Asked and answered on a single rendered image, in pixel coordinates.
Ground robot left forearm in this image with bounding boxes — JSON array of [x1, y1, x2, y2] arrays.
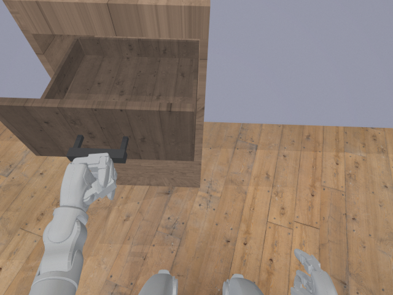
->
[[29, 206, 88, 295]]

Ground robot left thigh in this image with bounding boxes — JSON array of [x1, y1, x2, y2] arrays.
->
[[138, 273, 178, 295]]

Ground cabinet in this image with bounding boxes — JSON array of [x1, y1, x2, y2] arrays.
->
[[2, 0, 210, 187]]

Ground left robot hand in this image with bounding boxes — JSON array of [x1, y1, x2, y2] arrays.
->
[[60, 153, 117, 212]]

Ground right robot hand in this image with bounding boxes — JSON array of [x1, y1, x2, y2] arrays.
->
[[290, 248, 338, 295]]

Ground left robot shin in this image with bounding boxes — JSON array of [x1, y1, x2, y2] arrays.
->
[[158, 269, 170, 274]]

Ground handle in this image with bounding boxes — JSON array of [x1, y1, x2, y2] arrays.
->
[[66, 135, 129, 163]]

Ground drawer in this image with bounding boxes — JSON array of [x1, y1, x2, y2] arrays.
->
[[0, 36, 199, 161]]

